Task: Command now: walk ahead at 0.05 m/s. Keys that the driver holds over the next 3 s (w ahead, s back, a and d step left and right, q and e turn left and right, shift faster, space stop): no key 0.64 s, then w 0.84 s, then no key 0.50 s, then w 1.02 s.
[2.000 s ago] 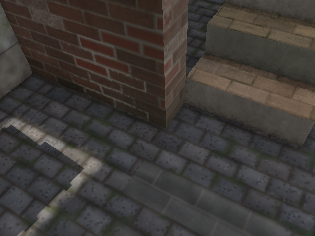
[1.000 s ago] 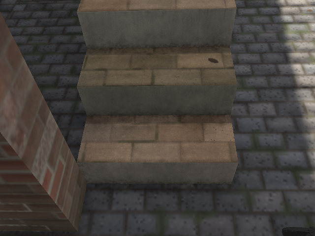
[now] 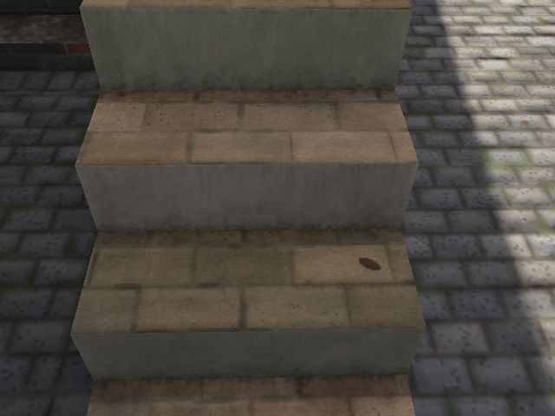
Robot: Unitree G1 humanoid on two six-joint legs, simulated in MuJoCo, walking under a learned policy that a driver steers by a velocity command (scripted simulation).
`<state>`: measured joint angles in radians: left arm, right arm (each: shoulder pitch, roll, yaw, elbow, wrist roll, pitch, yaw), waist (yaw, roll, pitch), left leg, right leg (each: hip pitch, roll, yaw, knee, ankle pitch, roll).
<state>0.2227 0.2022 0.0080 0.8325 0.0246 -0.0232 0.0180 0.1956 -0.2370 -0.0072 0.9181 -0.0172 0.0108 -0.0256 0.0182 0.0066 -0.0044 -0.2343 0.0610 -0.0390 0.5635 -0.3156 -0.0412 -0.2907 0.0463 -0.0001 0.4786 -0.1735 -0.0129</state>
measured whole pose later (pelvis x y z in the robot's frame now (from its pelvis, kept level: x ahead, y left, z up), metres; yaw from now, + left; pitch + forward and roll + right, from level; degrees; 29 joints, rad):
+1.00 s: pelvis +0.06 +0.02 +0.01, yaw +0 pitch -1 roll -1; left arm 0.19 0.19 0.00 0.94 0.01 -0.03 0.03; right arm 0.20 -0.23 0.02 1.03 0.01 -0.03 -0.01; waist 0.00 0.01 0.00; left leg -0.03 0.02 -0.01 0.33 -0.29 -0.01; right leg -0.13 0.00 0.03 0.34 -0.20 0.02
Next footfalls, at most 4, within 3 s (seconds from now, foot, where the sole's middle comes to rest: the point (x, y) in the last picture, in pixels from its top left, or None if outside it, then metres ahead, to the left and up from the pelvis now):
none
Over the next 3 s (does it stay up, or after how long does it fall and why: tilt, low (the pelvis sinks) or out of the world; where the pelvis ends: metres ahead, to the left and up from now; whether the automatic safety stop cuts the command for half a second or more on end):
stays up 0.07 0.02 0.02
